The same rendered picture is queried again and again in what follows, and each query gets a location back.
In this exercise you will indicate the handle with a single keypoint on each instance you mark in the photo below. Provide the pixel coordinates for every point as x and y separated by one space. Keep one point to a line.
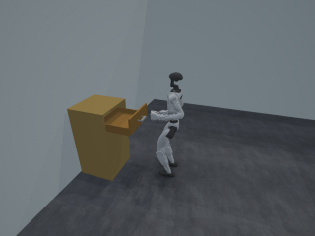
144 117

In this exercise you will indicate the left robot upper arm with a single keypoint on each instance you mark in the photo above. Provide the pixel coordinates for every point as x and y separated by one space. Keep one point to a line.
174 100

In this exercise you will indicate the robot left forearm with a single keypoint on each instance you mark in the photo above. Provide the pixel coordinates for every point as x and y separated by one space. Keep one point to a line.
167 117

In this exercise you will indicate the robot left thigh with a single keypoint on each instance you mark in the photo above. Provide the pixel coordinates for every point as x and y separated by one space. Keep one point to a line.
163 138

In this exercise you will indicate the left robot hand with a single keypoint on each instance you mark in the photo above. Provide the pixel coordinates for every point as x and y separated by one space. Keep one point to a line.
154 115

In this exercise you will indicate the right robot foot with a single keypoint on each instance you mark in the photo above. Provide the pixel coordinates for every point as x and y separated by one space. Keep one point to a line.
174 164

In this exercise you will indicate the cabinet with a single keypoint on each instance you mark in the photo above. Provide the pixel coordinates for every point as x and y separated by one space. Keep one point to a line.
101 154

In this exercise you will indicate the right robot hand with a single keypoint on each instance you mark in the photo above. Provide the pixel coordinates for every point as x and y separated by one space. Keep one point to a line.
163 112

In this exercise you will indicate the drawer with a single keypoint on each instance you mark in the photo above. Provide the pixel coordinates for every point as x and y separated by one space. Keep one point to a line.
124 121

